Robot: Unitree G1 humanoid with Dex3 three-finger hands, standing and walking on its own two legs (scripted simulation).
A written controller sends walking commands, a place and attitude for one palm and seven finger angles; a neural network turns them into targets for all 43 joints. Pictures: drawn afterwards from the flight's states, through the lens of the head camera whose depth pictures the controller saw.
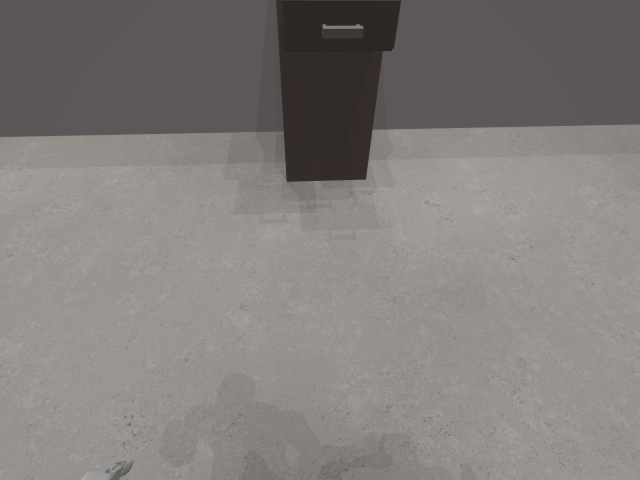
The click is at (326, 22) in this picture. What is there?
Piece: drawer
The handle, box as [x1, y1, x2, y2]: [322, 24, 363, 37]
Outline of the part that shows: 322,24 323,37 362,37 363,28 359,24 356,24 355,26 326,26 325,24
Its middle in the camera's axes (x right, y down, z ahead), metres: +0.06 -0.64 +1.19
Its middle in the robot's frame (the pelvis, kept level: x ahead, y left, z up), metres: +1.33 +0.00 +0.05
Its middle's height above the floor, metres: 0.82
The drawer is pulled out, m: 0.26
